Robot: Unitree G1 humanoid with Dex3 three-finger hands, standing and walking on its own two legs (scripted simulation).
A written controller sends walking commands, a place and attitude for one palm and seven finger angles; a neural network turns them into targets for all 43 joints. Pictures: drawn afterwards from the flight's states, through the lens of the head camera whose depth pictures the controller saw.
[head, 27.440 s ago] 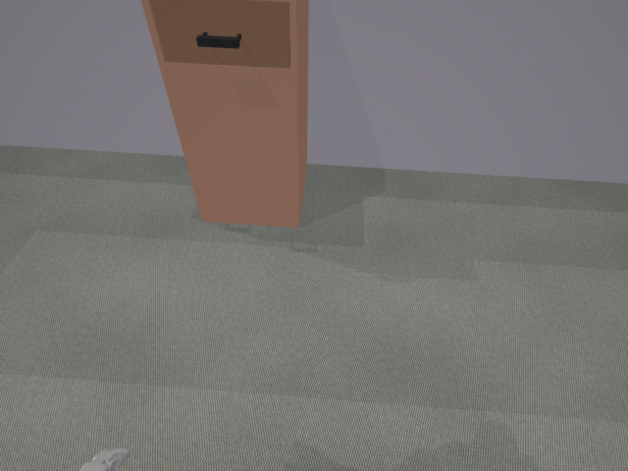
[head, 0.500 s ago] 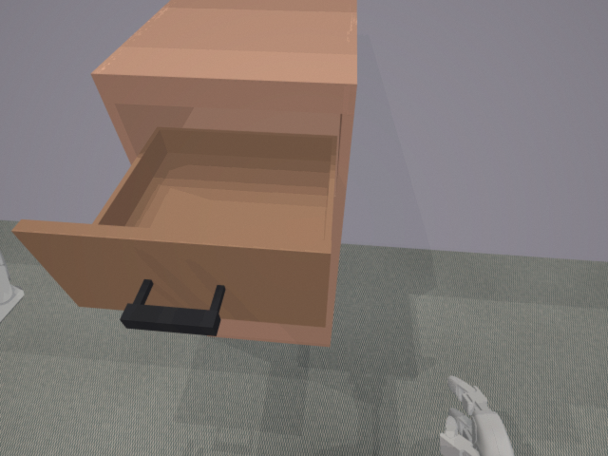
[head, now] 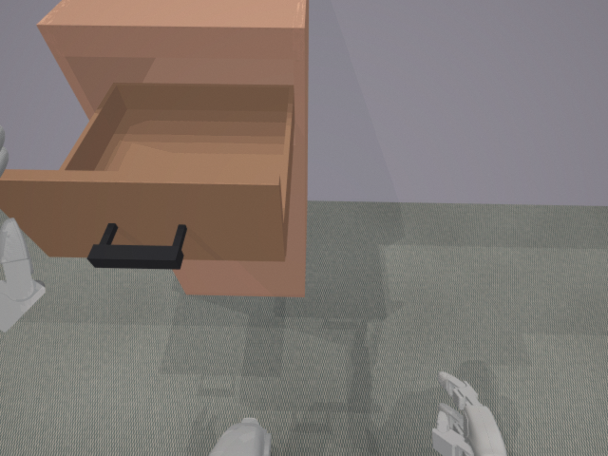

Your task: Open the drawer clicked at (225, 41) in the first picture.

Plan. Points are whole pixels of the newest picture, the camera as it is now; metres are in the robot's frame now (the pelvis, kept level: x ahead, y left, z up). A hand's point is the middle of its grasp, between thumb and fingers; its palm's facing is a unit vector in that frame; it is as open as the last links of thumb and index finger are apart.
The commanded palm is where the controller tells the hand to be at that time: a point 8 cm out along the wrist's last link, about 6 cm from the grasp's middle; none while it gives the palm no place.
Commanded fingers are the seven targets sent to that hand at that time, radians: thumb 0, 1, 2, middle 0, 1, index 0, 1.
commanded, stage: stop stepping back and stand still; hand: left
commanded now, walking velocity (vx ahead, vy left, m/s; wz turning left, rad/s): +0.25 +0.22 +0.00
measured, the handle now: (141, 243) +0.38 +0.25 +0.05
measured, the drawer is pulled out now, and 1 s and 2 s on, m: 0.30 0.30 0.30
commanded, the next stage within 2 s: let the arm hang, fingers relaxed in 0.78 s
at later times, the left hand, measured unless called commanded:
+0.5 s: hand out of the picture +0.09 +0.25 +0.24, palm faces +0.53 -0.75 -0.39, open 7.4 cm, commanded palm +0.04 +0.29 +0.24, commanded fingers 0.00 0.90 0.90 -0.20 -0.30 -0.20 -0.30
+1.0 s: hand out of the picture +0.12 +0.27 +0.06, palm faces +0.30 -0.85 -0.43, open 7.4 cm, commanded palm none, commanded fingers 0.00 0.90 0.90 -0.20 -0.30 -0.20 -0.30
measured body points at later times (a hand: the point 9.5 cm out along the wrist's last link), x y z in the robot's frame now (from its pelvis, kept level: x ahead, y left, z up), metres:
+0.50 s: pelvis -0.08 +0.01 +0.01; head -0.10 +0.01 +0.46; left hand +0.06 +0.29 +0.26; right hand +0.09 -0.22 -0.07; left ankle -0.06 +0.12 -0.73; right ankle -0.04 -0.09 -0.72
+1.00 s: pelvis -0.10 +0.01 +0.00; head -0.11 -0.02 +0.45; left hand +0.10 +0.31 +0.09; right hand +0.05 -0.24 -0.12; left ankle -0.09 +0.12 -0.73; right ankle -0.07 -0.11 -0.70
